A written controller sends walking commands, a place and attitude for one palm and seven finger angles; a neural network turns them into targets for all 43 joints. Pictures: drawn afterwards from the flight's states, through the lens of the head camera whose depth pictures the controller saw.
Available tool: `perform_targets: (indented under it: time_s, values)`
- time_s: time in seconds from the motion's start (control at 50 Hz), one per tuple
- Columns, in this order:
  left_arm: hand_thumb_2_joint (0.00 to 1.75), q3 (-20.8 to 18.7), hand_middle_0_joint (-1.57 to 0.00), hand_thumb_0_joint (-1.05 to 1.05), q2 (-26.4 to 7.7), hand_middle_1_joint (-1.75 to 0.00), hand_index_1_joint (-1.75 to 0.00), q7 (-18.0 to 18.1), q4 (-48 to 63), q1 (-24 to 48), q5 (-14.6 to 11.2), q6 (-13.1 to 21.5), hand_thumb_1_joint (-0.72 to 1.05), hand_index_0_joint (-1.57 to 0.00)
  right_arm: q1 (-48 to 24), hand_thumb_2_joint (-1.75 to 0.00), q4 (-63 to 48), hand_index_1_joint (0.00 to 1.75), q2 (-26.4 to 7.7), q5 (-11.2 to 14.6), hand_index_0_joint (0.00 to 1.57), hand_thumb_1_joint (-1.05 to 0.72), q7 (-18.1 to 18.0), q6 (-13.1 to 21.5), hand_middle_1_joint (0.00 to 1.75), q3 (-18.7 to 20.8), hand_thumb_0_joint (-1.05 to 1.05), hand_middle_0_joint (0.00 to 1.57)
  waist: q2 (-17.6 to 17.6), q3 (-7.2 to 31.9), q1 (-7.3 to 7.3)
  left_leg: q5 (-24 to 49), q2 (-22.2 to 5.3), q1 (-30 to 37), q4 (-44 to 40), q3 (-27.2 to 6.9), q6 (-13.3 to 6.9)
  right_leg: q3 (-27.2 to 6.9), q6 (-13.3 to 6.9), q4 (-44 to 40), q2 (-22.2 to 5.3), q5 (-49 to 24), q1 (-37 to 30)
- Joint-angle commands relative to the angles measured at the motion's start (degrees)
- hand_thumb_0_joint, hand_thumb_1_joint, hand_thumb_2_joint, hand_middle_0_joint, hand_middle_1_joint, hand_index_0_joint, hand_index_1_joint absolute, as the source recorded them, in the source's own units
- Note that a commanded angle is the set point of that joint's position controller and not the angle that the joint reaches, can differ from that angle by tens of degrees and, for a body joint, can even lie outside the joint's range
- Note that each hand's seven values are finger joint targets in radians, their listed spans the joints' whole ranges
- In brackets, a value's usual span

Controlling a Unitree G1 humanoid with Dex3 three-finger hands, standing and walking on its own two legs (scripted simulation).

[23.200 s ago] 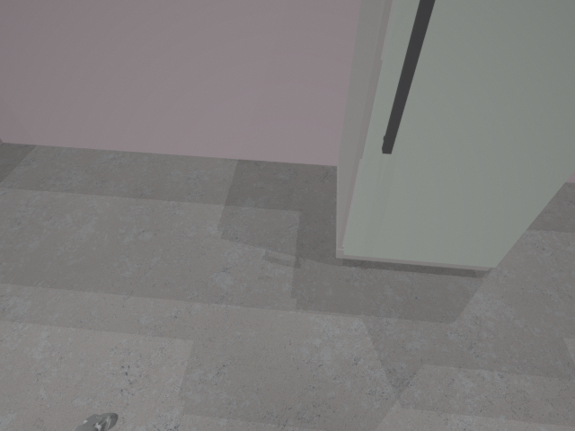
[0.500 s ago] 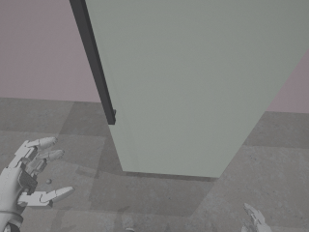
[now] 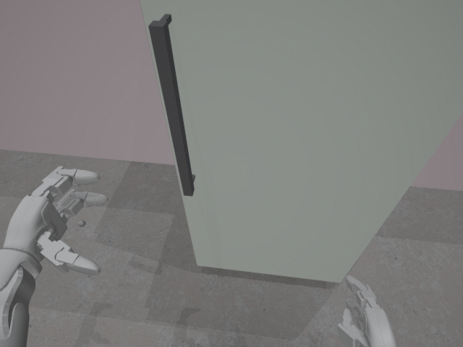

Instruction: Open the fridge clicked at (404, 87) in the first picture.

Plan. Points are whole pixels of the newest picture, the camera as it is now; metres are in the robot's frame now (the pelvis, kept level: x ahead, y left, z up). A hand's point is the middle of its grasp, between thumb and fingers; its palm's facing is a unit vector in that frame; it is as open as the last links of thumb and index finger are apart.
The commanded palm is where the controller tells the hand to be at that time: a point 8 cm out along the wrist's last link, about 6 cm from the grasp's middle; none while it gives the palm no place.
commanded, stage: raise the hand to about handle height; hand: left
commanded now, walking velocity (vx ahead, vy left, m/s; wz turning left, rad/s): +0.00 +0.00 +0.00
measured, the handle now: (180, 123) +0.52 +0.17 +0.11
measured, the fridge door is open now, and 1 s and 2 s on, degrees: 0 0 0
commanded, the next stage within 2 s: move the hooked fingers beside the handle in 0.64 s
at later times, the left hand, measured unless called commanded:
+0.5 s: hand (89, 196) +0.28 +0.25 +0.15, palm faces +0.05 -1.00 -0.06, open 13.9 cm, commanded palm +0.25 +0.30 +0.15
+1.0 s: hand (98, 188) +0.30 +0.25 +0.14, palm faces +0.03 -1.00 -0.03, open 13.9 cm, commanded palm +0.28 +0.29 +0.15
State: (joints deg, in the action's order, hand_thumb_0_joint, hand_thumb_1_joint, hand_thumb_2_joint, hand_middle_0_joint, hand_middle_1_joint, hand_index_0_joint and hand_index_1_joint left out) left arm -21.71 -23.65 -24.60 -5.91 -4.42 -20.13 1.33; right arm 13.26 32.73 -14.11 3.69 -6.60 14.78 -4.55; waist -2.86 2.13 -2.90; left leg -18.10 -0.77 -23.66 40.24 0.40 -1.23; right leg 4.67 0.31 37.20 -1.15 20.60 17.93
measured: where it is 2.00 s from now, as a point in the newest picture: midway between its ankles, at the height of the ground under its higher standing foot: outside the picture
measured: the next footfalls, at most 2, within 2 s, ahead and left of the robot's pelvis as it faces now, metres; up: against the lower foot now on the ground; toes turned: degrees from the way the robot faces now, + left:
none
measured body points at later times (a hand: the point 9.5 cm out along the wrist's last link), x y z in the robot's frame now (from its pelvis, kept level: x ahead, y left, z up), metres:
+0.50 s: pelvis +0.01 -0.02 +0.01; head +0.00 -0.03 +0.46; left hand +0.27 +0.31 +0.15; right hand +0.18 -0.27 -0.06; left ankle +0.03 +0.10 -0.72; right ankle -0.01 -0.13 -0.72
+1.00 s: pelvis +0.00 -0.03 +0.01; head +0.00 -0.04 +0.46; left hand +0.30 +0.30 +0.15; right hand +0.17 -0.27 -0.07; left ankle +0.03 +0.10 -0.72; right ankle -0.01 -0.13 -0.72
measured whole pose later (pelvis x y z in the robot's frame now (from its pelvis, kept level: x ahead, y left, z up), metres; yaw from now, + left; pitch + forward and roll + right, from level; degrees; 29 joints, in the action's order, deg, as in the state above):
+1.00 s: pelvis +0.00 -0.03 +0.01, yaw -1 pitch +1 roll +0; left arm -24.8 -26.2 -27.4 -22.2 9.7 -19.4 1.1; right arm 13.9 35.3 -15.9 4.4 -7.8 12.4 -3.0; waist -2.7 1.7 -1.6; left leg -16.0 -2.0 -20.7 35.7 0.4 0.7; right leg 4.5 -1.5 34.8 0.2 19.6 16.2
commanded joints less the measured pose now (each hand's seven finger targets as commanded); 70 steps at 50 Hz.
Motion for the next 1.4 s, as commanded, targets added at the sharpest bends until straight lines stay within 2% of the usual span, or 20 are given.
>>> perform_targets:
  time_s: [0.0,0.1,0.14,0.18,0.28,0.34,0.44,0.5,0.64,0.72,0.78,0.86,0.88,0.98,1.06,1.1,1.18,1.28,1.32,1.38]
  values:
    - [0.30,-10.14,-0.30,0.00,-17.56,-1.20,-1.20,0.34,12.98,18.62,-1.68,5.69,-0.50,-0.30,-4.34,-0.90,-7.84,0.30,-8.05,-0.07,0.20,-0.90,-0.87,3.42,0.30,3.23,0.00,0.20,-3.87,10.77,1.03,9.62,-0.04,12.93,-9.39,-3.85,0.01,-0.20,-1.76,-6.76,2.71,-9.73,0.65]
    - [0.30,-8.68,-0.30,0.00,-17.09,-1.20,-1.20,-2.35,2.52,20.56,-1.80,0.90,-0.50,-0.30,-4.28,-0.90,-6.91,0.30,-8.69,0.71,0.20,-0.90,-1.27,2.47,0.30,3.13,0.00,0.20,-2.53,6.09,1.26,7.74,0.32,11.16,-10.80,-3.44,-0.13,-0.60,-1.54,-9.15,2.24,-9.42,0.85]
    - [0.30,-6.90,-0.30,0.00,-15.95,-1.20,-1.20,-3.52,0.68,20.84,-1.51,-1.11,-0.50,-0.30,-4.11,-0.90,-7.34,0.30,-8.77,0.89,0.20,-0.90,-1.26,2.26,0.30,3.33,0.00,0.20,-3.08,6.62,1.51,8.08,0.54,11.73,-10.75,-3.24,-0.24,-0.68,-1.42,-9.25,2.09,-9.98,1.18]
    - [0.30,-6.06,-0.30,0.00,-14.98,-1.20,-1.20,-4.26,0.46,18.87,-1.69,-1.82,-0.50,-0.30,-4.15,-0.90,-8.01,0.30,-8.81,0.86,0.20,-0.90,-0.78,2.30,0.30,3.54,0.00,0.20,0.10,7.39,1.00,10.29,0.56,11.74,-10.23,-3.10,-0.54,-0.91,-1.52,-9.34,1.99,-12.29,-0.30]
    - [0.30,-10.69,-0.30,0.00,-18.98,-1.20,-1.20,-3.26,6.31,18.81,-2.62,1.41,-0.50,-0.30,-4.53,-0.90,-8.42,0.30,-8.84,0.37,0.20,-0.90,0.03,2.47,0.30,4.08,0.00,0.20,2.33,10.74,0.30,13.76,0.58,12.85,-9.11,-2.18,-0.80,-1.47,-1.28,-8.74,1.97,-15.76,-2.23]
    - [0.30,-12.97,-0.30,0.00,-19.93,-1.20,-1.20,-1.73,7.95,20.02,-2.78,3.65,-0.50,-0.30,-4.46,-0.90,-8.29,0.30,-8.52,0.22,0.20,-0.90,-0.13,2.57,0.30,4.23,0.00,0.20,-0.71,12.03,0.20,13.42,0.77,13.73,-9.33,-1.54,-0.71,-1.69,-1.17,-8.64,1.95,-15.67,-2.16]
    - [0.30,-10.11,-0.30,0.00,-17.74,-1.20,-1.20,-0.68,7.07,21.44,-1.16,3.26,-0.50,-0.30,-4.17,-0.90,-7.42,0.30,-8.20,0.40,0.20,-0.90,-0.72,2.38,0.30,4.17,0.00,0.20,-5.97,8.41,1.14,11.49,0.73,13.55,-9.91,-0.85,-0.61,-2.18,-1.08,-9.64,1.60,-14.11,-0.54]
    - [0.30,-9.21,-0.30,0.00,-17.09,-1.20,-1.20,-1.61,5.05,20.21,-1.38,1.99,-0.50,-0.30,-3.92,-0.90,-7.45,0.30,-8.48,0.50,0.20,-0.90,-0.88,2.20,0.30,4.30,0.00,0.20,-1.38,8.69,1.36,12.12,0.64,13.04,-9.48,-0.87,-0.99,-2.75,-0.65,-9.91,1.41,-15.94,-1.52]
    - [0.30,-10.00,-0.30,0.00,-17.45,-1.20,-1.20,-2.92,4.19,20.59,-2.57,2.32,-0.50,-0.30,-4.46,-0.90,-7.65,0.30,-8.55,0.61,0.20,-0.90,-0.90,1.90,0.30,4.40,0.00,0.20,1.36,10.11,1.17,13.24,0.85,12.68,-8.58,-0.62,-0.96,-2.96,-0.15,-9.26,1.31,-18.30,-2.01]
    - [0.30,-11.01,-0.30,0.00,-17.79,-1.20,-1.20,-2.55,3.85,19.98,-2.84,3.13,-0.50,-0.30,-4.55,-0.90,-7.52,0.30,-8.34,0.55,0.20,-0.90,-0.69,1.89,0.30,4.45,0.00,0.20,0.98,10.44,0.93,14.12,0.92,12.37,-7.98,-0.26,-1.00,-3.80,0.13,-8.91,0.94,-20.49,-2.60]
    - [0.30,-9.63,-0.30,0.00,-17.93,-1.20,-1.20,-2.48,1.25,24.25,-2.09,2.95,-0.50,-0.30,-3.97,-0.90,-6.67,0.30,-8.58,0.63,0.20,-0.90,-0.98,1.45,0.30,4.45,0.00,0.20,1.32,7.99,1.84,12.38,0.72,11.67,-8.13,-0.28,-0.97,-3.84,0.11,-9.49,1.05,-17.77,-0.64]
    - [0.30,-7.47,-0.30,0.00,-17.83,-1.20,-1.20,-2.50,-1.14,30.58,-0.86,3.04,-0.50,-0.30,-3.89,-0.90,-6.30,0.30,-8.65,0.86,0.20,-0.90,-1.63,1.16,0.30,4.24,0.00,0.20,-2.05,7.42,2.88,8.94,0.94,11.72,-8.74,-0.72,-0.85,-3.75,-0.26,-10.14,1.11,-12.36,1.58]
    - [0.30,-7.28,-0.30,0.00,-18.22,-1.20,-1.20,-2.56,-1.89,32.16,-0.86,3.18,-0.50,-0.30,-3.79,-0.90,-6.06,0.30,-8.80,0.74,0.20,-0.90,-1.73,1.02,0.30,4.27,0.00,0.20,-0.57,7.20,3.08,8.90,0.76,11.37,-8.23,-0.66,-0.93,-4.52,-0.20,-10.33,0.97,-12.24,1.43]
    - [0.30,-9.71,-0.30,0.00,-21.48,-1.20,-1.20,-2.77,-6.65,33.69,-0.42,4.28,-0.50,-0.30,-3.02,-0.90,-5.77,0.30,-9.24,0.62,0.20,-0.90,-1.72,0.43,0.30,4.42,0.00,0.20,0.55,10.87,2.39,10.15,0.75,10.60,-7.66,-0.61,-0.89,-4.79,-0.31,-9.36,0.75,-13.64,-0.79]
    - [0.30,-7.87,-0.30,0.00,-19.57,-1.20,-1.20,-2.72,-6.93,35.34,0.07,5.24,-0.50,-0.30,-2.99,-0.90,-6.50,0.30,-8.86,0.68,0.20,-0.90,-1.35,0.51,0.30,4.34,0.00,0.20,-3.61,12.63,2.15,10.93,0.94,12.27,-8.27,-0.89,-0.78,-3.45,-0.92,-8.39,1.09,-14.48,-0.30]
    - [0.30,-8.27,-0.30,0.00,-19.72,-1.20,-1.20,-2.54,-7.64,34.30,-0.05,5.02,-0.50,-0.30,-2.48,-0.90,-6.72,0.30,-9.03,0.60,0.20,-0.90,-1.05,0.31,0.30,4.47,0.00,0.20,-1.34,13.84,1.98,12.17,0.81,12.21,-8.18,-0.66,-0.99,-3.38,-0.85,-8.10,1.26,-16.32,-1.05]
    - [0.30,-7.09,-0.30,0.00,-18.77,-1.20,-1.20,-1.65,-11.12,35.96,0.28,3.99,-0.50,-0.30,-1.73,-0.90,-6.59,0.30,-9.45,0.67,0.20,-0.90,-0.83,-0.35,0.30,4.47,0.00,0.20,1.50,9.20,2.26,8.84,0.48,9.65,-9.25,-1.31,-0.81,-2.63,-1.10,-8.78,1.48,-11.89,1.23]
    - [0.30,-6.83,-0.30,0.00,-19.96,-1.20,-1.20,-0.22,-10.17,41.29,1.74,4.90,-0.50,-0.30,-0.72,-0.90,-6.52,0.30,-9.70,0.50,0.20,-0.90,-0.73,-1.04,0.30,4.79,0.00,0.20,-0.38,12.46,2.77,9.35,0.43,11.15,-9.15,-1.23,-0.88,-2.67,-1.27,-8.27,1.52,-11.61,1.02]
    - [0.30,-5.72,-0.30,0.00,-19.35,-1.20,-1.20,0.21,-8.61,44.18,2.47,5.96,-0.50,-0.30,-0.56,-0.90,-6.37,0.30,-9.37,0.49,0.20,-0.90,-0.62,-1.08,0.30,4.62,0.00,0.20,-4.20,13.75,3.37,10.00,0.39,13.17,-9.18,-1.60,-0.72,-2.46,-1.47,-7.94,1.85,-12.04,2.28]
    - [0.30,-6.19,-0.30,0.00,-20.00,-1.20,-1.20,0.65,-11.05,45.60,2.46,7.11,-0.50,-0.30,0.67,-0.90,-5.27,0.30,-9.75,0.22,0.20,-0.90,-0.73,-1.47,0.30,4.68,0.00,0.20,-0.64,13.26,3.75,9.87,0.06,12.43,-9.07,-1.96,-0.80,-2.26,-1.59,-8.14,2.08,-11.73,1.85]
